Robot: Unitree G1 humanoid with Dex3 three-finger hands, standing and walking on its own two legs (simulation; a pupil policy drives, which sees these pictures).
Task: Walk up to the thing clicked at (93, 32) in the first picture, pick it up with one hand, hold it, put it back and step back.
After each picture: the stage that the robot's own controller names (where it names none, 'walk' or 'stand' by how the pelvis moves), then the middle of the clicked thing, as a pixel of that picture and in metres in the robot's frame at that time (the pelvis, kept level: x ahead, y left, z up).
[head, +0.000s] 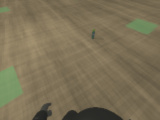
stand; (93, 34) +1.92 +0.02 -0.65
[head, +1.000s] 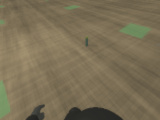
walk; (86, 41) +1.77 +0.26 -0.64
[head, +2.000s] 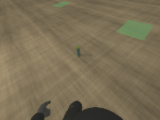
walk; (78, 51) +1.22 +0.38 -0.65
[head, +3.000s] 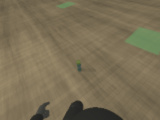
walk; (79, 66) +0.84 +0.29 -0.65
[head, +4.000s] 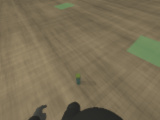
walk; (78, 79) +0.60 +0.21 -0.65
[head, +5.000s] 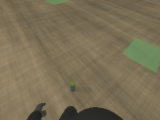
stand; (72, 86) +0.45 +0.19 -0.64
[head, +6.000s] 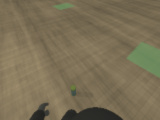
stand; (73, 90) +0.43 +0.20 -0.65
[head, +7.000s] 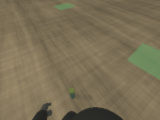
stand; (72, 93) +0.39 +0.21 -0.65
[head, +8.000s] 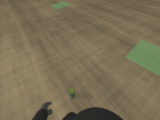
stand; (72, 93) +0.37 +0.22 -0.66
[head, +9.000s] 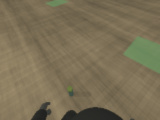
stand; (70, 91) +0.38 +0.24 -0.65
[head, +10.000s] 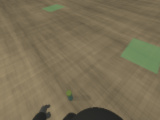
stand; (69, 95) +0.35 +0.25 -0.65
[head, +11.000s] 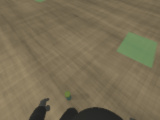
stand; (68, 96) +0.28 +0.23 -0.65
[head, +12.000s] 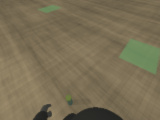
stand; (69, 100) +0.30 +0.24 -0.66
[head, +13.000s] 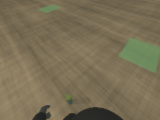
stand; (69, 99) +0.30 +0.25 -0.66
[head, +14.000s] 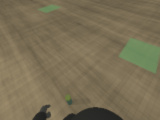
stand; (69, 100) +0.30 +0.25 -0.66
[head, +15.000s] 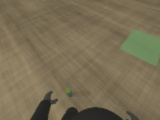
go down; (69, 92) +0.32 +0.24 -0.64
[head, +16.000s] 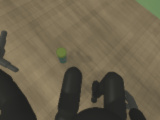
go down; (62, 56) +0.41 +0.23 -0.25
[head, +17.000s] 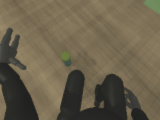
close in; (66, 60) +0.41 +0.22 -0.26
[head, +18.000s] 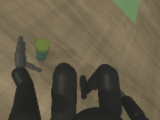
close in; (42, 52) +0.41 +0.25 -0.16
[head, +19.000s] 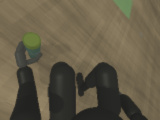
close; (33, 49) +0.41 +0.28 -0.16
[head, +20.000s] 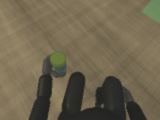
lift; (60, 67) +0.31 +0.22 -0.03
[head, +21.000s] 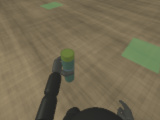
lift; (68, 67) +0.32 +0.16 +0.09
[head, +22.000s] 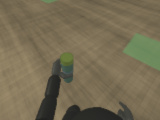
hold; (67, 69) +0.32 +0.17 +0.05
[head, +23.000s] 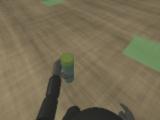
hold; (68, 70) +0.32 +0.16 +0.06
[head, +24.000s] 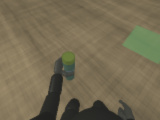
crouch; (69, 68) +0.34 +0.15 +0.02
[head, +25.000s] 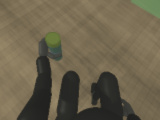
lower; (55, 49) +0.44 +0.22 -0.04
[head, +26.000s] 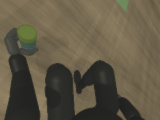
lower; (28, 43) +0.44 +0.27 -0.16
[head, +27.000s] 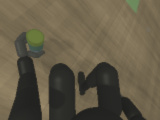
lower; (36, 46) +0.42 +0.26 -0.17
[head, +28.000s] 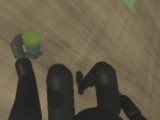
lower; (33, 47) +0.42 +0.26 -0.17
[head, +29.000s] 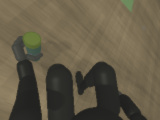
lower; (33, 49) +0.41 +0.26 -0.17
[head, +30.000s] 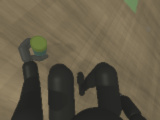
draw back; (40, 51) +0.41 +0.24 -0.17
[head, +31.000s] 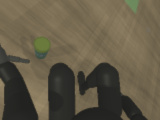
withdraw; (41, 50) +0.41 +0.23 -0.17
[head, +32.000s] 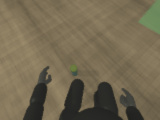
walk; (74, 70) +0.40 +0.17 -0.40
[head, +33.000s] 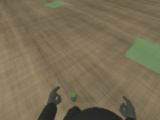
stand; (73, 96) +0.33 +0.16 -0.60
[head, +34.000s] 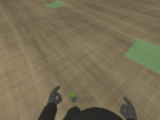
stand; (73, 96) +0.34 +0.17 -0.60
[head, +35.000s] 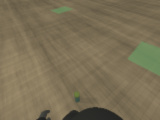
stand; (77, 97) +0.36 +0.16 -0.65
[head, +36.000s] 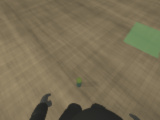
walk; (79, 82) +0.41 +0.10 -0.63
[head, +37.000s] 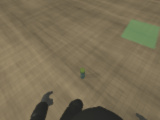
walk; (82, 73) +0.60 +0.14 -0.64
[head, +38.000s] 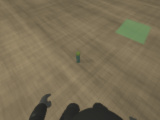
walk; (78, 57) +0.91 +0.22 -0.63
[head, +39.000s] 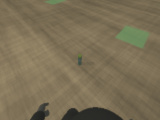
stand; (79, 59) +0.98 +0.22 -0.65
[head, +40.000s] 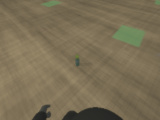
stand; (77, 60) +0.97 +0.25 -0.66
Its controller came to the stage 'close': yes
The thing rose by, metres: 0.69
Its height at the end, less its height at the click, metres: +0.00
